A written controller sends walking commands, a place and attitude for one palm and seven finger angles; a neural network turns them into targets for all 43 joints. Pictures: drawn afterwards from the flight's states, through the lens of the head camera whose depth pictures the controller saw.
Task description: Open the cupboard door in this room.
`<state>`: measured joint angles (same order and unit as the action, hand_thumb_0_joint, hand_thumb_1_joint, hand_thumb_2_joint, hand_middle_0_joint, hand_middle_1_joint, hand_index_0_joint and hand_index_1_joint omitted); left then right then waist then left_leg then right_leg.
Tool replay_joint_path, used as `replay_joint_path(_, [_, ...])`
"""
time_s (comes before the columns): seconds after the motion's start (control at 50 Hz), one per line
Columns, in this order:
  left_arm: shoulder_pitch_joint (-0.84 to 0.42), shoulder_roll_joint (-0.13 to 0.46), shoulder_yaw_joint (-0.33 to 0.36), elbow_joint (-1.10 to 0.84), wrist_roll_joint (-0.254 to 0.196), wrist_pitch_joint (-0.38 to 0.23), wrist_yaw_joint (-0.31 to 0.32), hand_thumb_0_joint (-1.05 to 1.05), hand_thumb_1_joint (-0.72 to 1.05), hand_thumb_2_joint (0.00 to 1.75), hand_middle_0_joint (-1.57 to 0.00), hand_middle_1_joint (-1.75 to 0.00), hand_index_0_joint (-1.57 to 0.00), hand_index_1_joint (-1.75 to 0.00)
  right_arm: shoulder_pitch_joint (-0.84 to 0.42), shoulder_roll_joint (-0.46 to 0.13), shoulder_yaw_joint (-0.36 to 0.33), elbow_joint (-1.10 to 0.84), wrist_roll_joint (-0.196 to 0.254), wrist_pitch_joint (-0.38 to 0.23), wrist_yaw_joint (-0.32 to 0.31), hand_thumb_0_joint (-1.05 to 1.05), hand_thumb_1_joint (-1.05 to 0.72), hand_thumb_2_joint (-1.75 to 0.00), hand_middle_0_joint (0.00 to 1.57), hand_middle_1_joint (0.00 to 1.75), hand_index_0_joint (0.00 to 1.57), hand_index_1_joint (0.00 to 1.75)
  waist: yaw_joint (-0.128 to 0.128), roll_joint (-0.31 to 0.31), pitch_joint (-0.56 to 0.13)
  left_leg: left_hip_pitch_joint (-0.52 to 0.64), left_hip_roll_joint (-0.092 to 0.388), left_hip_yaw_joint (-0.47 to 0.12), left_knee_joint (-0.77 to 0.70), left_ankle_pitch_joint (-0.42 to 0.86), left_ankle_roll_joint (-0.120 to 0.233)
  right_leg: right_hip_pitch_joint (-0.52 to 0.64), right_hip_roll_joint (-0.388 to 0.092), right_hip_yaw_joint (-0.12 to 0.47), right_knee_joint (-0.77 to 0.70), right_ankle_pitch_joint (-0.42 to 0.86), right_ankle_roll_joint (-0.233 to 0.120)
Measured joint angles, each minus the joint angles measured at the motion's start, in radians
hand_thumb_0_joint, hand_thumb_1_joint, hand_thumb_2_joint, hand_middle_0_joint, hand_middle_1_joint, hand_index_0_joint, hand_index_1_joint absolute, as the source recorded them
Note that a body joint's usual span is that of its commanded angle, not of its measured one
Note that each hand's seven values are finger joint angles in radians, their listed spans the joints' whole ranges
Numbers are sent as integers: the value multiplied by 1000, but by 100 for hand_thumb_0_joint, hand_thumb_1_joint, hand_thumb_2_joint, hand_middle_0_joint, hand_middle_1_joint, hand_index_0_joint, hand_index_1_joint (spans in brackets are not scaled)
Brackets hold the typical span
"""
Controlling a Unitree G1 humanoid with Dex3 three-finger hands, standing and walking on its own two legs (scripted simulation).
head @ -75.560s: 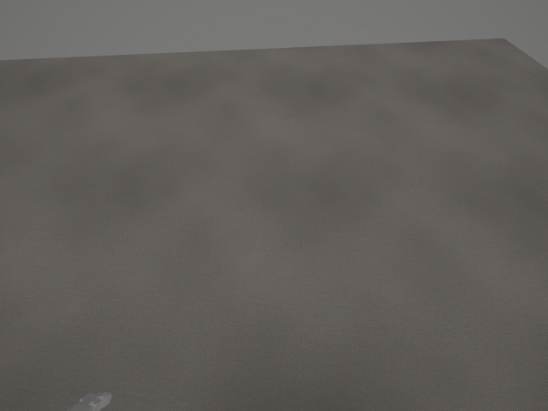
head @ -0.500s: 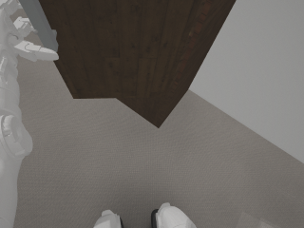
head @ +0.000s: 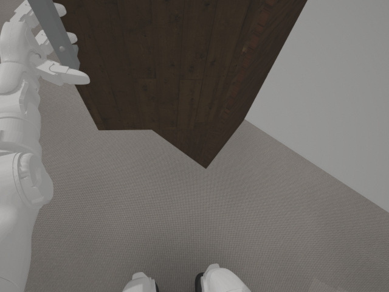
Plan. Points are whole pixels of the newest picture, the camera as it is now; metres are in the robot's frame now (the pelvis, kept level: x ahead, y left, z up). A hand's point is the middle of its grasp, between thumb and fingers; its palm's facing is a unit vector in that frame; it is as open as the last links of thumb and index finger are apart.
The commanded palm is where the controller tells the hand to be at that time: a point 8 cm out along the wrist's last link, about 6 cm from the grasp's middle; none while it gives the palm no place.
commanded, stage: slide the fingers in behind the handle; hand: left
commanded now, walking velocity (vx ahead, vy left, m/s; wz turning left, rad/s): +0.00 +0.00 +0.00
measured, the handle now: (60, 28) +0.61 +0.18 +0.13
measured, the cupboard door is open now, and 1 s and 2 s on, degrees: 41 40 76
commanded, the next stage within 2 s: close the thumb around the handle in 0.16 s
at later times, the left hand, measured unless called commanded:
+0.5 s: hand (65, 49) +0.55 +0.16 +0.13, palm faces -0.06 -1.00 +0.01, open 12.4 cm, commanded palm +0.53 +0.21 +0.12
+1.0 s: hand (67, 49) +0.55 +0.16 +0.13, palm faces -0.06 -1.00 +0.00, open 6.0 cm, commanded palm +0.53 +0.21 +0.12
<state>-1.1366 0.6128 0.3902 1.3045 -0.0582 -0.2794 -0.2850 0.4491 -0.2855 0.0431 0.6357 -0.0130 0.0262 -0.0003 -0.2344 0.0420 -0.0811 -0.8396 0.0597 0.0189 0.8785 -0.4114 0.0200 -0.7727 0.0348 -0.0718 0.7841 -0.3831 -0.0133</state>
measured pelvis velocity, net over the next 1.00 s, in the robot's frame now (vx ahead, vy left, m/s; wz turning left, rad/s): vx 0.00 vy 0.00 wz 0.00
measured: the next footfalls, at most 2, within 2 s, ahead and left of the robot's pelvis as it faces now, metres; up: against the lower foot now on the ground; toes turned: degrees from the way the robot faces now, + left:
none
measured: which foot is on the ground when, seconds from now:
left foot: down 0.00-1.00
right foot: down 0.00-1.00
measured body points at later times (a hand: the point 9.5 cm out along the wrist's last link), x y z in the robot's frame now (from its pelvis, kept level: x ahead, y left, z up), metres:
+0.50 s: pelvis +0.00 +0.01 +0.00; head +0.13 +0.02 +0.43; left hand +0.55 +0.22 +0.13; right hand -0.06 -0.25 -0.10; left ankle -0.01 +0.10 -0.69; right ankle -0.02 -0.12 -0.69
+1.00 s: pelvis +0.00 +0.00 +0.00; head +0.13 +0.02 +0.43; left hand +0.55 +0.22 +0.13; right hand -0.05 -0.26 -0.10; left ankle -0.01 +0.10 -0.69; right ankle -0.02 -0.12 -0.69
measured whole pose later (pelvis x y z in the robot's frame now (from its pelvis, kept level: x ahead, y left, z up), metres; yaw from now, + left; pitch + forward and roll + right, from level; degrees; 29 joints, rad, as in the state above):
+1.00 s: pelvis +0.00 +0.00 +0.00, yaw +0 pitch +21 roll -3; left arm -1.14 0.59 0.39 1.31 -0.05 -0.28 -0.26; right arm 0.47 -0.29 0.04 0.64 -0.02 0.02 0.00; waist -0.24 0.05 -0.08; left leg -0.84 0.06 0.02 0.88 -0.41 0.02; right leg -0.78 0.03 -0.07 0.79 -0.38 -0.01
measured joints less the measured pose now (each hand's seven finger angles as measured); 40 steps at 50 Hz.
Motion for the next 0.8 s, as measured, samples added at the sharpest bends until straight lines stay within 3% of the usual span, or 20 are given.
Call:
replay_joint_path(0.24, [1,4,-6,3,-1,4,3,-1,-50,30,-30,-120,-30,-120,16,0,1,4,0,1,-1,1,-91,-90,20,30,20,30,-2,1,0,-3,-2,1,3,-1,4,-1,-1,1,0,1,4])
replay_joint_path(0.4, [6,-27,-11,-14,-7,-1,11,-1,-43,33,-30,-120,-30,-121,31,3,-2,19,-4,5,7,1,-91,-90,20,30,20,30,2,4,-6,1,-4,2,3,-2,6,3,-3,4,-2,1,7])
replay_joint_path(0.54, [10,-26,-5,-1,6,-1,31,-1,-16,44,-32,-123,-32,-124,30,4,0,10,-5,3,8,1,-91,-90,20,30,20,30,-5,7,-5,5,-4,6,5,-3,8,5,-3,7,1,2,8])
replay_joint_path(0.8, [-2,-20,-3,10,5,1,31,0,53,74,-37,-131,-37,-131,22,1,2,12,-4,-1,6,1,-91,-90,20,30,20,30,-4,9,-4,0,-4,5,7,0,7,-2,-4,7,7,2,7])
